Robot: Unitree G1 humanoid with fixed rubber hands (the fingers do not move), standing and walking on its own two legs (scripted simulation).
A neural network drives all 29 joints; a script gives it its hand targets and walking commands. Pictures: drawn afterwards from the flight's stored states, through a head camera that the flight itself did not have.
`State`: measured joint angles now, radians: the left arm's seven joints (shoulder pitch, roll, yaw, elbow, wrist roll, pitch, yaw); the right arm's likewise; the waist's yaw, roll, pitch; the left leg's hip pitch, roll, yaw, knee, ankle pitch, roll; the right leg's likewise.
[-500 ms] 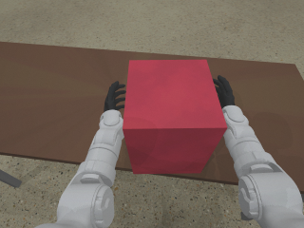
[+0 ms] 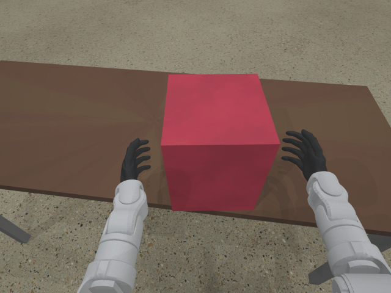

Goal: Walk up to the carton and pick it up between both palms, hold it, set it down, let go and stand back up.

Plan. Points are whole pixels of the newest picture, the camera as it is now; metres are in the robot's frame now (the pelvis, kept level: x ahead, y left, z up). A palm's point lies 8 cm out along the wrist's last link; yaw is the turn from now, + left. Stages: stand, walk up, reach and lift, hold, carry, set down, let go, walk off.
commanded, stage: set down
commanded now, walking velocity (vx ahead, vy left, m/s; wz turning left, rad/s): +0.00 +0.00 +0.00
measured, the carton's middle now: (213, 145) +0.44 +0.01 +0.05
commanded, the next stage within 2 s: none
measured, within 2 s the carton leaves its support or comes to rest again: neither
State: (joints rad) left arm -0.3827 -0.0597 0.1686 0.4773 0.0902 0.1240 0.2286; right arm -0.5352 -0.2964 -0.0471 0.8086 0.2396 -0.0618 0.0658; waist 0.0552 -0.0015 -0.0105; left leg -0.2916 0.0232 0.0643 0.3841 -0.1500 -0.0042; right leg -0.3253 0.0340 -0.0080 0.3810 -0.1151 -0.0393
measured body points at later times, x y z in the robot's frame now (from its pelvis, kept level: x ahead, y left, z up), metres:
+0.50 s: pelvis +0.00 +0.00 +0.00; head +0.03 +0.00 +0.45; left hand +0.30 +0.19 +0.04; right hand +0.34 -0.21 +0.04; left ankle +0.03 +0.12 -0.74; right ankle +0.05 -0.09 -0.74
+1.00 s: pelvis +0.00 +0.00 +0.00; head +0.03 +0.00 +0.45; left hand +0.23 +0.19 +0.02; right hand +0.27 -0.22 +0.03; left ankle +0.03 +0.12 -0.74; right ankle +0.05 -0.09 -0.74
